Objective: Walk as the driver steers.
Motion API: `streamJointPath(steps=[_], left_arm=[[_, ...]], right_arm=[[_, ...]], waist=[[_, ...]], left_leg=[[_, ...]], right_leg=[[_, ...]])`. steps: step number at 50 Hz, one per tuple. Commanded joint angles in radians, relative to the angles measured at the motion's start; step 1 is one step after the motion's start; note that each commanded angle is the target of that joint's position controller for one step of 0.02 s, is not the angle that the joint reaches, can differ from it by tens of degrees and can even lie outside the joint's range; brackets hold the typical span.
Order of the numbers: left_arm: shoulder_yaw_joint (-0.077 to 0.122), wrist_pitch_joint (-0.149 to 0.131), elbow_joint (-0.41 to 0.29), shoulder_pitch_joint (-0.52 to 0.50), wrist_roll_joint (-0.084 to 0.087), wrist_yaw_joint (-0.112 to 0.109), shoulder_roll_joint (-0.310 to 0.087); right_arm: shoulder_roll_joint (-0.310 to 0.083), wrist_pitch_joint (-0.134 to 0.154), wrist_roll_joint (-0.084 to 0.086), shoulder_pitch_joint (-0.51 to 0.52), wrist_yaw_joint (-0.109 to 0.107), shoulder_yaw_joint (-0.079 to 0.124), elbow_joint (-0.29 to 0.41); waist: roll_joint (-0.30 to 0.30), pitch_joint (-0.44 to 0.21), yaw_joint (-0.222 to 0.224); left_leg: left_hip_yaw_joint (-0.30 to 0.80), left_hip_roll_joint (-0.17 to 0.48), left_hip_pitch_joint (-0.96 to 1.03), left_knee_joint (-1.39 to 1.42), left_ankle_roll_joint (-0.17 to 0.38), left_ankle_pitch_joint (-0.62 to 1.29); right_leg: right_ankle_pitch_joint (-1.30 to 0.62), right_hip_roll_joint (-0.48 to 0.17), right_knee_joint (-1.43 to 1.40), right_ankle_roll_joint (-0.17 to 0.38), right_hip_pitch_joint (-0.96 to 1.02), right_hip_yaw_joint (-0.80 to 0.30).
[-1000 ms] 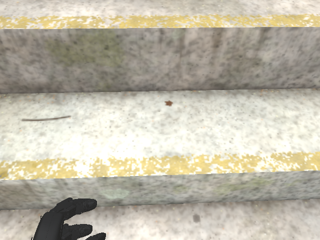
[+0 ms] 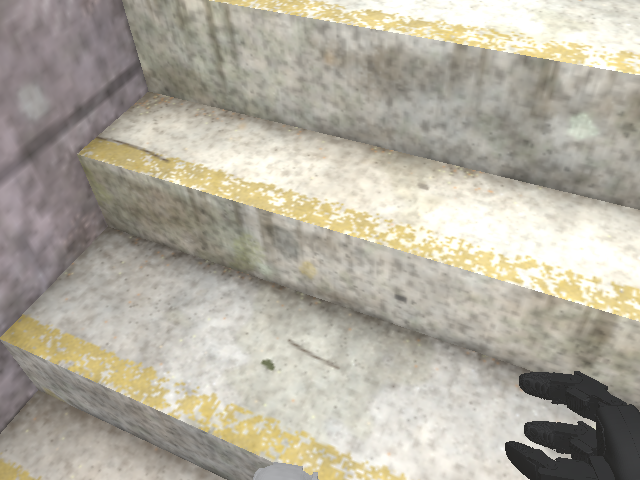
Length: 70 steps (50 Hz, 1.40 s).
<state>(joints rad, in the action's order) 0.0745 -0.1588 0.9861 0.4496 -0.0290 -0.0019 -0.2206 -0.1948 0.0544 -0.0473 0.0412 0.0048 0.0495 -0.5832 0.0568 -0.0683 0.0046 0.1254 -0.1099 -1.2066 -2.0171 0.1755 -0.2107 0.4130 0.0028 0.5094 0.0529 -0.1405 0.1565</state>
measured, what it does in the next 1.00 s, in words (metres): climbs, turning right: left foot 0.23 m higher, then right foot 0.17 m higher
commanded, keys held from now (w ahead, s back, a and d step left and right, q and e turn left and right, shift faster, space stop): w+shift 0.12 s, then w+e+shift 0.68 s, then w+q+shift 0.20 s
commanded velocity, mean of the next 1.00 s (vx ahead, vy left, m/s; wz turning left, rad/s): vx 1.00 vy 0.00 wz -0.41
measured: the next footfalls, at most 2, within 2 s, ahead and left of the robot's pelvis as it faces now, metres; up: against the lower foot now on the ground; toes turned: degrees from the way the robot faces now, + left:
left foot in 0.16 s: +0.29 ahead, +0.09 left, +0.23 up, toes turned +2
right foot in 0.60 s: +0.47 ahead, -0.10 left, +0.40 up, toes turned -15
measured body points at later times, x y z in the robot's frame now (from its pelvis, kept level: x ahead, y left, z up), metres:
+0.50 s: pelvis +0.32 -0.01 +0.25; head +0.32 -0.01 +0.70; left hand +0.68 +0.07 +0.32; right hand +0.18 -0.23 +0.11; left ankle +0.25 +0.09 -0.50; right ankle +0.40 -0.14 -0.20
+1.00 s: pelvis +0.62 -0.11 +0.50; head +0.66 -0.13 +0.95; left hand +0.79 +0.10 +0.36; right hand +0.79 -0.38 +0.46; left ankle +0.73 -0.04 -0.15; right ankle +0.46 -0.13 -0.13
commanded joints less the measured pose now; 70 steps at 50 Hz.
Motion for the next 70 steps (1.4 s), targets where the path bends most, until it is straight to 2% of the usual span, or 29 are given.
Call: streamJointPath(steps=[1,5,7,9,11,12,15,21,25,28,30,31,32,33,38,42,44,46,48,49,50,51,53,57,61,64,66,67,70], left_arm=[[-0.015,-0.057,0.023,0.058,0.003,0.013,-0.03],[-0.043,-0.017,0.076,0.168,0.041,0.007,-0.014],[-0.026,-0.038,-0.029,0.07,0.092,-0.025,-0.167],[0.049,-0.075,-0.114,-0.032,0.101,-0.003,-0.373],[0.028,-0.075,-0.204,-0.136,0.072,0.062,-0.153],[0.033,-0.072,-0.275,-0.255,0.014,0.057,-0.103],[-0.069,-0.032,-0.491,-0.491,-0.039,0.005,0.21],[-0.122,0.095,-0.511,-0.502,0.026,0.0,0.234],[-0.114,0.131,-0.471,-0.49,0.053,0.007,0.063],[-0.082,0.157,-0.403,-0.17,0.041,-0.017,-0.026],[-0.022,0.126,-0.385,-0.137,0.04,0.001,-0.158],[0.016,0.122,-0.364,-0.305,0.058,0.009,-0.196],[0.022,0.141,-0.383,-0.394,0.04,-0.005,-0.221],[0.021,0.134,-0.389,-0.412,0.041,-0.018,-0.194],[-0.022,0.07,-0.211,-0.241,0.011,-0.004,-0.053],[0.003,0.024,-0.078,-0.036,0.041,-0.017,-0.131],[0.0,0.038,-0.11,-0.067,0.113,-0.043,-0.096],[0.072,-0.021,-0.194,-0.227,0.092,-0.04,-0.342],[0.074,-0.032,-0.24,-0.251,0.081,0.007,-0.292],[0.034,-0.04,-0.294,-0.436,-0.056,0.016,-0.136],[-0.021,-0.049,-0.361,-0.364,-0.105,0.026,0.051],[-0.056,-0.033,-0.454,-0.436,-0.08,0.042,0.104],[-0.112,0.007,-0.567,-0.544,-0.082,0.023,0.194],[-0.133,0.071,-0.637,-0.614,-0.017,-0.029,0.16],[-0.171,0.077,-0.746,-0.698,0.014,-0.035,0.154],[-0.033,0.108,-0.548,-0.104,0.032,-0.058,-0.049],[0.026,0.117,-0.439,-0.043,-0.007,-0.072,-0.24],[0.02,0.127,-0.455,-0.232,0.018,-0.066,-0.163],[-0.038,0.073,-0.194,-0.305,0.009,-0.021,0.075]], right_arm=[[0.117,-0.027,0.001,0.105,-0.028,-0.044,0.085],[0.086,-0.031,0.016,0.327,-0.015,-0.099,0.224],[0.006,-0.064,0.06,0.038,-0.003,-0.076,0.137],[-0.131,-0.072,0.003,-0.391,-0.004,-0.001,0.073],[-0.266,-0.057,-0.008,-0.341,-0.029,0.061,0.019],[-0.233,-0.046,-0.004,-0.325,-0.021,0.067,0.001],[-0.033,0.039,0.009,-0.422,-0.012,0.018,-0.284],[0.109,0.113,-0.006,-0.396,0.01,-0.05,-0.437],[-0.079,0.142,0.088,-0.362,-0.028,-0.048,-0.396],[-0.372,0.169,0.113,-0.334,-0.031,0.042,-0.31],[-0.306,0.137,0.08,-0.333,0.01,0.058,-0.213],[-0.135,0.117,0.001,-0.318,0.025,0.029,-0.146],[-0.034,0.109,-0.045,-0.232,0.031,-0.006,-0.001],[0.003,0.106,-0.062,-0.154,0.022,-0.027,0.075],[0.108,0.07,-0.03,-0.03,-0.026,-0.116,0.214],[0.117,0.042,-0.036,0.157,-0.059,-0.138,0.314],[0.033,0.049,0.014,0.095,-0.066,-0.128,0.263],[-0.1,0.025,0.055,-0.35,-0.06,-0.043,0.144],[-0.208,0.035,0.041,-0.533,-0.05,0.013,-0.016],[-0.181,0.01,0.089,-0.547,-0.035,0.034,-0.177],[-0.107,0.004,0.057,-0.441,-0.026,0.018,-0.173],[-0.041,0.005,0.026,-0.404,-0.041,0.011,-0.197],[0.011,0.061,0.008,-0.341,-0.029,0.002,-0.267],[0.002,0.098,0.027,-0.336,-0.002,-0.007,-0.327],[-0.141,0.077,0.075,-0.286,-0.024,0.042,-0.289],[-0.351,0.127,0.078,-0.303,0.008,0.117,-0.236],[-0.116,0.128,0.038,-0.19,0.061,0.096,-0.121],[-0.001,0.133,-0.026,-0.187,0.062,0.07,-0.06],[0.168,0.093,-0.037,-0.171,0.035,-0.029,0.027]], waist=[[-0.122,0.126,-0.018],[-0.043,0.107,0.005],[-0.108,-0.236,-0.083],[-0.266,-0.532,-0.286],[0.136,-0.419,-0.231],[0.005,-0.452,-0.242],[-0.193,0.028,-0.09],[-0.1,0.161,0.108],[-0.038,0.019,0.15],[0.15,-0.276,0.248],[0.101,-0.302,0.218],[-0.148,-0.162,0.091],[-0.243,-0.113,0.025],[-0.103,-0.038,0.025],[0.036,0.298,-0.094],[-0.03,0.168,-0.021],[0.056,-0.091,-0.045],[-0.109,-0.437,-0.3],[0.287,-0.67,-0.339],[0.422,-0.492,-0.313],[0.082,-0.352,-0.108],[-0.061,-0.261,-0.072],[-0.077,0.071,0.016],[-0.093,0.257,0.069],[-0.048,0.063,0.08],[0.028,-0.419,0.3],[-0.542,-0.392,0.249],[-0.397,-0.286,0.156],[-0.116,0.1,-0.063]], left_leg=[[-0.037,0.003,-0.339,-0.292,0.036,-0.238],[-0.378,0.048,0.064,0.311,0.029,-0.368],[-0.475,-0.037,0.808,0.573,-0.008,-0.268],[-0.147,-0.02,1.112,0.727,0.039,-0.481],[0.64,0.331,1.153,1.492,0.169,-0.584],[0.863,0.385,1.124,1.631,0.183,-0.574],[0.439,0.294,1.052,1.534,0.079,-0.19],[-0.141,0.302,0.835,1.81,-0.066,0.142],[-0.463,0.227,0.647,2.033,-0.062,1.014],[-0.371,0.402,1.095,1.546,0.013,2.105],[-0.271,0.362,1.071,0.957,0.033,1.633],[-0.211,0.226,0.684,0.56,-0.047,0.297],[-0.07,0.058,0.246,0.075,-0.131,0.088],[-0.019,0.058,0.102,-0.207,-0.148,0.082],[-0.115,0.14,-0.015,-0.051,-0.13,-0.094],[-0.132,0.182,-0.081,0.086,-0.082,-0.3],[-0.312,0.059,0.886,0.667,-0.054,-0.279],[-0.283,0.035,1.029,0.786,-0.064,-0.176],[0.138,0.189,1.398,1.253,0.134,-0.22],[0.132,0.147,1.349,1.271,0.137,0.009],[0.288,0.19,1.34,1.288,0.199,0.1],[0.582,0.296,1.215,1.496,0.221,-0.305],[0.497,0.292,0.98,1.665,0.155,-0.271],[0.172,0.22,0.591,1.816,0.082,-0.165],[0.042,0.17,0.336,2.167,0.102,0.099],[0.08,0.27,0.868,1.449,0.093,1.711],[0.084,-0.038,0.45,0.61,-0.006,0.355],[0.202,-0.041,0.245,0.104,-0.023,0.229],[0.1,0.018,0.017,-0.161,0.013,0.227]], right_leg=[[-0.768,-0.259,-0.322,0.052,0.146,-0.13],[-1.186,-0.181,-0.57,0.056,0.024,0.047],[-2.152,-0.229,-0.37,0.118,-0.102,-0.016],[-2.586,-0.318,0.248,0.158,0.022,-0.144],[-0.757,0.093,1.004,0.081,-0.392,-0.188],[-0.478,0.162,1.626,0.062,-0.565,-0.332],[-0.27,0.094,1.961,0.153,-1.089,-0.378],[-0.051,0.066,1.845,0.158,-1.14,-0.281],[-0.189,0.077,1.123,0.115,-0.425,0.071],[0.06,0.104,0.863,0.114,-0.241,0.082],[0.163,0.183,0.32,0.14,-0.086,-0.136],[0.049,0.109,0.194,0.228,-0.03,-0.401],[-0.015,-0.013,-0.043,0.364,0.022,-0.856],[0.029,-0.074,-0.141,0.374,-0.054,-0.945],[-0.219,0.012,-0.225,0.142,-0.469,-0.571],[-0.325,-0.04,-0.353,0.167,-0.262,-0.496],[-1.363,-0.02,-0.421,0.187,-0.525,-0.338],[-2.463,-0.196,0.036,0.133,-0.106,-0.4],[-1.526,0.08,0.902,-0.032,-0.341,-0.295],[-0.454,0.217,1.345,-0.052,-0.547,-0.22],[-0.339,0.184,1.609,-0.002,-0.848,-0.371],[-0.281,0.145,1.718,0.041,-0.982,-0.363],[-0.081,0.063,1.993,0.069,-1.22,-0.303],[0.003,-0.055,1.822,0.049,-1.16,-0.201],[0.054,-0.119,0.917,0.078,-0.367,-0.098],[0.262,0.049,0.718,0.035,0.043,-0.086],[0.772,-0.275,-0.072,0.142,0.083,-1.067],[0.818,-0.312,-0.188,0.131,-0.012,-1.247],[0.354,-0.258,-0.018,0.094,-0.324,-0.647]])
Keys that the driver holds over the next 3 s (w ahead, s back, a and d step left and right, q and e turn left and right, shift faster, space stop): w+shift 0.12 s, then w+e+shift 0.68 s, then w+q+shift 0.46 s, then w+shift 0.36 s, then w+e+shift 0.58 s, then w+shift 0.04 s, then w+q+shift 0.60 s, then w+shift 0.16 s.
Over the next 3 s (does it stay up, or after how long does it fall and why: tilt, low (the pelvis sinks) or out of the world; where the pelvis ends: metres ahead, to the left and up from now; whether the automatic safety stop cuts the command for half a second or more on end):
stays up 1.65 -0.59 1.47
